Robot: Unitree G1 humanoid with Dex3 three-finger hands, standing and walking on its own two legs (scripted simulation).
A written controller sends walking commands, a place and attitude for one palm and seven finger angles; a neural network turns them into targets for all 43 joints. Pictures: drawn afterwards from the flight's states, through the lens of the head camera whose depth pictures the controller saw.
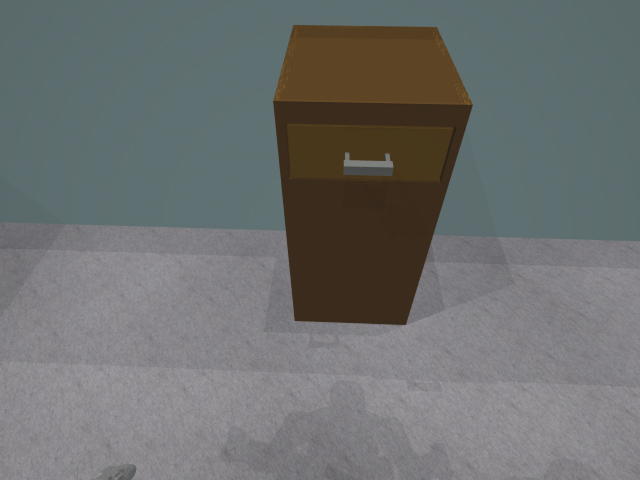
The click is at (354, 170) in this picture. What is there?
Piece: drawer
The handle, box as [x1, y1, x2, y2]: [343, 152, 393, 175]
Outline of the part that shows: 345,152 343,174 391,175 392,173 392,161 389,160 388,153 385,153 384,161 350,160 348,158 348,152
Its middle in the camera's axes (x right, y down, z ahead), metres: +0.10 -0.17 +0.86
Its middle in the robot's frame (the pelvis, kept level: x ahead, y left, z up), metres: +0.76 -0.07 -0.03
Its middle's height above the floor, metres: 0.73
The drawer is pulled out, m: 0.00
